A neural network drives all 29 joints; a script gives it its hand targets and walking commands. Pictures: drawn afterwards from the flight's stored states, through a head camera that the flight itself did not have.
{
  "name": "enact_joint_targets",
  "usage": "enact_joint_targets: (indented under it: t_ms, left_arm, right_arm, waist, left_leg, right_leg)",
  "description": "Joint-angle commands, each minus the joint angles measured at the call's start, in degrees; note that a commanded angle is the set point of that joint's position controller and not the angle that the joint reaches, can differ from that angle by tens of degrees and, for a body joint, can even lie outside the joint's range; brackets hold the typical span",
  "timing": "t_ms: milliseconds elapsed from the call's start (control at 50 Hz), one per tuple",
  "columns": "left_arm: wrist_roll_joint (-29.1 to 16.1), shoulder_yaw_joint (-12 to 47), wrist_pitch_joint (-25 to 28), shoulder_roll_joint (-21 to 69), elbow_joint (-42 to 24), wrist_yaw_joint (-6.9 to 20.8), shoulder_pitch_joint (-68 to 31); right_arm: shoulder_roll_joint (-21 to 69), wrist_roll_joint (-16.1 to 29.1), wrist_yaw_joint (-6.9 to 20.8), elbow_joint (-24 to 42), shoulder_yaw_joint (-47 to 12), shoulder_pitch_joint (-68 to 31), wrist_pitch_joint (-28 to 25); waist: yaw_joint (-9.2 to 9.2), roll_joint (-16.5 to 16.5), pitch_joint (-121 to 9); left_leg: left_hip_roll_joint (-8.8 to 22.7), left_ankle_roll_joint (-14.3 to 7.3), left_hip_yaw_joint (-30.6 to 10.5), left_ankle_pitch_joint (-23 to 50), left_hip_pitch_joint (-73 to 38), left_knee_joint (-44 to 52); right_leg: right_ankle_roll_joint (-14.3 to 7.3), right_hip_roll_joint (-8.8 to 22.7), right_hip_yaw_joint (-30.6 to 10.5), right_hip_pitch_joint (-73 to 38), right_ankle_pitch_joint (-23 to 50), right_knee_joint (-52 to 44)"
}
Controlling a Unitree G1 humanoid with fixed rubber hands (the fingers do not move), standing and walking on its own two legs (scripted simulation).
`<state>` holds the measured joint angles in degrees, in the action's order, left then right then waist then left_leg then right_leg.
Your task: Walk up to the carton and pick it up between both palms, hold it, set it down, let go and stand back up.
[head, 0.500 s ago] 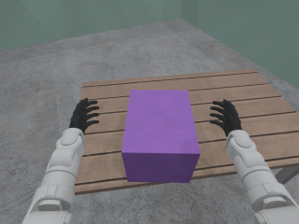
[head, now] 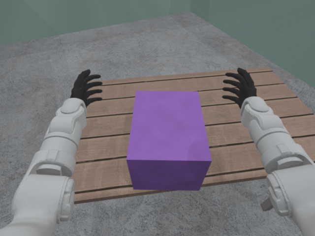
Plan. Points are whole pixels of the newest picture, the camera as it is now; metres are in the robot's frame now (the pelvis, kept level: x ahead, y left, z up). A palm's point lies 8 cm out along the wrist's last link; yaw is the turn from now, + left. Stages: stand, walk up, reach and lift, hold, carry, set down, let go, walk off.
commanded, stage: reach and lift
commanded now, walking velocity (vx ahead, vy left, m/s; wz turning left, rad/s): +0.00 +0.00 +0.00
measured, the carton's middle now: (166, 139) +0.45 -0.01 -0.04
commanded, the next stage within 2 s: none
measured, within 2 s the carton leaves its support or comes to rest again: neither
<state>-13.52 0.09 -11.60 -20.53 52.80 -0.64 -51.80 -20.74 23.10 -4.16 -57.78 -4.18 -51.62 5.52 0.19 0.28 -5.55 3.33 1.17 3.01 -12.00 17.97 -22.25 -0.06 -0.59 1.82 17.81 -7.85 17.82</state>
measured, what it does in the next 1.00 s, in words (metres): stands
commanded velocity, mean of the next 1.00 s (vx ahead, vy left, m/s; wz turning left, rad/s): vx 0.00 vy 0.00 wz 0.00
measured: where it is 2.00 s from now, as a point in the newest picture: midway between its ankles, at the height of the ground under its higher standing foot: outside the picture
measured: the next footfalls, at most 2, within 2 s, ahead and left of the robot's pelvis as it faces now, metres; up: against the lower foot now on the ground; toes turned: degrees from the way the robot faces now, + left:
none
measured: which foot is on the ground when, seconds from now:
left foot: down 0.00-1.00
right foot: down 0.00-1.00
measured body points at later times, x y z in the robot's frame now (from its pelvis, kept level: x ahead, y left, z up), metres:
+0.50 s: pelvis -0.02 +0.00 -0.02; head +0.05 +0.01 +0.43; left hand +0.43 +0.22 +0.05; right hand +0.43 -0.19 +0.05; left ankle -0.02 +0.13 -0.75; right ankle +0.00 -0.12 -0.75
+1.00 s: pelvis -0.02 -0.01 -0.04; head +0.08 +0.00 +0.39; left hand +0.45 +0.19 +0.02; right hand +0.45 -0.19 +0.01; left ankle -0.02 +0.13 -0.75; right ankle +0.00 -0.12 -0.75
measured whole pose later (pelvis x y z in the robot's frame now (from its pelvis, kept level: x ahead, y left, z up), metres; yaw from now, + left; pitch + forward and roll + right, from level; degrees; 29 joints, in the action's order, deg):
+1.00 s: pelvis -0.02 -0.01 -0.04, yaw +2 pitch +28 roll -1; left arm -18.8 7.0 25.8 -15.7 91.2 -0.8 -62.8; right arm -12.8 21.5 -3.7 -82.2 -6.4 -59.1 -20.7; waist 1.7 -0.6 -16.7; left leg 2.9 1.9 0.6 -15.8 53.4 -40.9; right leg -0.8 0.7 3.6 53.7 -13.8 39.2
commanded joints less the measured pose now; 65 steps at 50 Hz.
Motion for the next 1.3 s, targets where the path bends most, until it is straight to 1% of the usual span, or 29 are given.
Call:
enact_joint_targets:
  t_ms: [0,60,100,180,240,300,340,380,400,440,480,540,600,640,700,740,800,840,880,920,960,1000,1040,1120,1160,1220,1260,1280]
  left_arm:
    - [-1.11,0.16,2.92,-7.29,-0.84,-0.30,-25.89]
    - [-0.84,0.82,5.48,-6.43,4.89,0.12,-25.14]
    - [-0.32,1.07,8.28,-5.72,8.59,0.52,-24.06]
    - [1.12,1.16,15.97,-4.06,14.55,1.09,-21.57]
    - [1.37,1.17,21.82,-3.12,17.48,1.11,-21.31]
    - [-0.84,2.83,26.53,-3.13,17.44,0.19,-26.17]
    - [-3.60,4.86,28.94,-3.18,16.71,-0.86,-30.84]
    - [-6.09,6.75,30.78,-2.91,17.15,-1.82,-33.95]
    - [-6.92,7.45,31.46,-2.69,18.29,-2.09,-34.51]
    - [-7.59,8.20,32.45,-2.31,22.54,-2.10,-33.81]
    - [-7.09,8.14,33.34,-2.02,28.44,-1.53,-31.42]
    - [-5.15,6.67,34.97,-1.90,36.22,-0.32,-27.23]
    - [-3.48,4.95,36.71,-2.56,39.44,0.48,-25.65]
    - [-3.84,5.10,37.82,-3.42,38.94,0.46,-27.53]
    - [-6.40,7.26,39.15,-3.76,34.81,-0.39,-32.73]
    - [-8.25,8.86,39.57,-2.91,31.03,-1.12,-35.59]
    - [-8.74,9.61,39.29,-1.71,29.34,-1.33,-36.16]
    - [-7.69,8.94,38.97,-1.23,30.39,-0.98,-34.63]
    - [-6.05,7.62,38.85,-0.95,32.11,-0.39,-32.43]
    - [-4.29,5.93,38.90,-0.92,33.58,0.18,-30.39]
    - [-2.81,4.36,39.06,-0.73,34.11,0.46,-29.19]
    - [-1.73,3.39,39.38,0.56,33.66,0.34,-29.21]
    - [-1.03,2.67,39.64,1.68,32.98,-0.07,-30.15]
    - [0.23,1.57,40.00,3.98,31.71,-1.52,-32.91]
    - [0.88,0.99,40.06,4.77,31.27,-2.51,-34.12]
    - [2.57,-0.75,39.70,5.70,30.76,-3.81,-35.19]
    - [4.41,-2.59,39.20,5.91,30.91,-4.29,-34.76]
    - [5.23,-3.44,38.81,5.28,31.07,-4.48,-34.33]
  right_arm:
    - [-7.89,0.68,0.42,2.12,0.60,-25.83,-1.05]
    - [-6.88,0.91,0.63,-2.22,-0.82,-25.23,-1.98]
    - [-6.00,0.95,0.73,-4.74,-1.69,-24.13,-3.51]
    - [-4.04,0.63,0.96,-8.69,-2.97,-21.00,-8.88]
    - [-2.88,-0.08,0.99,-10.22,-2.88,-19.44,-13.42]
    - [-3.26,-1.20,1.12,-8.16,-0.92,-21.77,-17.00]
    - [-3.89,-2.63,1.27,-6.00,1.16,-24.67,-18.48]
    - [-4.15,-4.27,1.42,-5.36,2.85,-26.80,-19.37]
    - [-4.08,-5.02,1.44,-5.99,3.34,-27.38,-19.66]
    - [-3.58,-5.98,1.36,-9.07,3.43,-27.59,-20.12]
    - [-2.84,-5.82,1.15,-13.38,2.44,-26.86,-20.86]
    - [-1.67,-3.39,0.74,-18.71,-0.37,-25.13,-22.98]
    - [-0.62,-0.08,0.85,-20.62,-3.39,-24.19,-25.50]
    - [-0.52,1.18,1.34,-19.36,-4.45,-25.33,-26.50]
    - [-0.61,1.34,2.15,-15.01,-4.47,-28.08,-26.84]
    - [-0.33,0.75,2.48,-12.89,-3.86,-28.79,-26.61]
    - [0.01,-0.57,2.33,-14.55,-2.79,-28.31,-26.17]
    - [-0.16,-1.17,1.65,-16.91,-2.12,-27.71,-26.44]
    - [-0.37,-1.47,0.65,-18.72,-1.53,-27.29,-27.38]
    - [-0.39,-1.86,-0.43,-19.28,-0.94,-27.25,-28.55]
    - [0.28,-2.40,-1.23,-18.70,-0.54,-27.48,-29.43]
    - [2.34,-3.46,-1.50,-17.50,-0.10,-27.92,-29.63]
    - [4.34,-4.69,-1.31,-16.70,0.40,-28.47,-29.17]
    - [7.51,-7.96,-0.58,-16.87,2.77,-29.07,-27.43]
    - [8.23,-10.08,-0.60,-16.91,4.96,-29.21,-26.76]
    - [9.24,-13.65,-1.41,-16.75,8.82,-29.55,-26.14]
    - [9.68,-14.99,-1.85,-16.33,10.06,-29.35,-25.62]
    - [9.12,-15.18,-2.15,-16.07,10.50,-29.05,-25.57]
  waist:
    - [0.22,-0.97,-27.06]
    - [0.19,-0.66,-26.46]
    - [0.11,-0.55,-26.14]
    - [0.03,-0.93,-26.11]
    - [0.21,-1.77,-26.32]
    - [0.69,-3.82,-30.10]
    - [1.56,-5.25,-34.77]
    - [2.61,-5.85,-39.21]
    - [3.06,-5.64,-40.97]
    - [3.63,-4.32,-42.90]
    - [3.58,-2.21,-42.60]
    - [2.49,0.99,-39.66]
    - [1.10,2.37,-36.94]
    - [0.55,1.98,-36.81]
    - [0.27,-0.42,-40.73]
    - [0.56,-2.55,-45.47]
    - [1.72,-4.16,-50.47]
    - [2.39,-4.03,-51.72]
    - [2.74,-3.13,-51.56]
    - [2.81,-1.73,-50.37]
    - [2.65,-0.33,-48.51]
    - [2.41,0.45,-46.36]
    - [2.13,0.61,-44.35]
    - [1.85,-0.82,-41.79]
    - [1.96,-1.93,-42.23]
    - [2.20,-2.80,-44.09]
    - [1.81,-2.70,-44.98]
    - [1.61,-2.59,-45.47]
  left_leg:
    - [-3.15,1.08,-1.18,21.25,-11.07,-2.50]
    - [-3.10,1.06,-1.32,21.79,-9.65,-2.78]
    - [-3.10,1.08,-1.39,22.47,-8.31,-3.05]
    - [-3.02,1.30,-1.72,24.34,-6.02,-4.13]
    - [-2.89,1.75,-2.05,24.51,-4.45,-5.24]
    - [-2.70,2.81,-1.89,21.59,-3.20,-6.50]
    - [-2.58,3.40,-1.66,17.78,-2.50,-7.50]
    - [-2.39,3.65,-1.67,14.50,-1.65,-8.75]
    - [-2.30,3.65,-1.72,13.66,-1.08,-9.47]
    - [-2.25,3.45,-1.77,13.45,0.85,-10.99]
    - [-2.47,3.02,-1.66,14.49,4.10,-12.29]
    - [-3.24,2.17,-1.33,16.76,10.24,-13.57]
    - [-3.95,1.46,-1.07,17.52,15.35,-14.05]
    - [-4.08,1.31,-0.76,15.95,17.04,-14.01]
    - [-3.81,1.68,-0.18,13.00,16.57,-14.44]
    - [-3.55,2.35,0.00,13.20,14.76,-15.62]
    - [-3.39,3.12,-0.11,15.69,13.36,-18.13]
    - [-3.54,3.39,-0.09,18.13,13.95,-19.59]
    - [-3.87,3.47,0.01,20.54,15.50,-20.60]
    - [-4.26,3.35,0.16,21.66,17.60,-20.77]
    - [-4.55,3.06,0.23,21.16,19.66,-20.20]
    - [-4.55,2.63,0.01,19.35,20.97,-19.30]
    - [-4.34,2.30,-0.20,17.09,20.67,-18.33]
    - [-3.72,2.02,-0.51,12.32,18.48,-16.71]
    - [-3.48,2.11,-0.52,10.58,17.59,-16.26]
    - [-3.43,2.23,-0.24,9.93,16.62,-16.42]
    - [-3.41,2.28,0.02,11.15,15.50,-16.28]
    - [-3.50,2.50,0.17,12.45,15.08,-16.17]
  right_leg:
    - [1.10,-2.19,-0.36,-6.59,17.32,1.26]
    - [1.11,-1.85,-0.64,-6.52,17.66,1.50]
    - [1.09,-1.56,-0.83,-6.74,17.94,1.85]
    - [0.72,-1.09,-0.89,-5.75,17.65,2.84]
    - [0.25,-0.75,-0.58,-2.26,15.39,3.50]
    - [0.05,-0.61,0.53,3.72,11.07,4.64]
    - [-0.26,-0.63,1.52,7.85,7.80,6.00]
    - [-0.64,-0.60,2.26,11.25,5.77,7.74]
    - [-0.78,-0.56,2.44,12.40,5.55,8.68]
    - [-0.84,-0.39,2.40,13.41,6.31,10.50]
    - [-0.47,-0.14,1.94,12.91,8.02,12.08]
    - [0.72,0.15,1.05,10.42,11.34,14.08]
    - [1.81,0.35,0.53,8.72,13.11,15.76]
    - [2.15,0.38,0.61,9.63,11.40,16.49]
    - [2.00,0.36,1.28,13.29,7.08,17.39]
    - [1.62,0.25,1.77,15.35,6.67,18.24]
    - [0.92,0.08,1.76,17.06,9.46,19.51]
    - [0.81,-0.06,1.26,16.19,13.06,20.14]
    - [1.12,-0.23,0.64,13.87,17.13,20.58]
    - [1.66,-0.30,0.12,10.71,20.46,20.87]
    - [2.11,-0.27,-0.20,8.24,21.53,20.93]
    - [2.18,-0.04,-0.23,8.25,19.16,20.59]
    - [1.84,0.13,0.09,9.98,14.85,19.95]
    - [0.53,0.53,0.87,15.22,5.33,18.46]
    - [-0.06,0.62,1.06,16.85,2.44,18.02]
    - [-0.45,0.48,0.97,16.57,2.04,17.77]
    - [-0.51,0.19,0.88,14.55,3.71,17.71]
    - [-0.40,-0.01,0.73,12.60,5.67,17.64]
